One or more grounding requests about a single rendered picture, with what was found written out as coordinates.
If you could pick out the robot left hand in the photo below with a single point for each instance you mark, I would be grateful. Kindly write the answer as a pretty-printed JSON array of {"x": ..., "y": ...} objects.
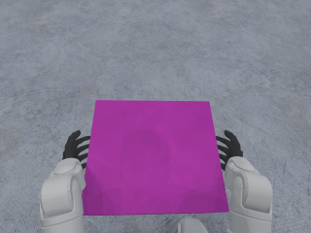
[{"x": 71, "y": 150}]

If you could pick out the robot left forearm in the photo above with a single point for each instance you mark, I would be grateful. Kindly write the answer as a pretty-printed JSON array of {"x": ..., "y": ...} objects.
[{"x": 60, "y": 198}]

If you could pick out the robot right hand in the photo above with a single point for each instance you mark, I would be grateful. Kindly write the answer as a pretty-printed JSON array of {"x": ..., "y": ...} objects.
[{"x": 233, "y": 148}]

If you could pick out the robot right forearm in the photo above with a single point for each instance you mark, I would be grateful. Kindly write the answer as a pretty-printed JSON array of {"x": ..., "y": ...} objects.
[{"x": 251, "y": 197}]

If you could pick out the right robot thigh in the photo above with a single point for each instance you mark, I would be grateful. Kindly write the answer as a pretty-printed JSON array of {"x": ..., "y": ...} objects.
[{"x": 190, "y": 225}]

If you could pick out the carton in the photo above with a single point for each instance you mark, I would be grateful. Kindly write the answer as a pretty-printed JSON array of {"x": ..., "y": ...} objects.
[{"x": 150, "y": 157}]

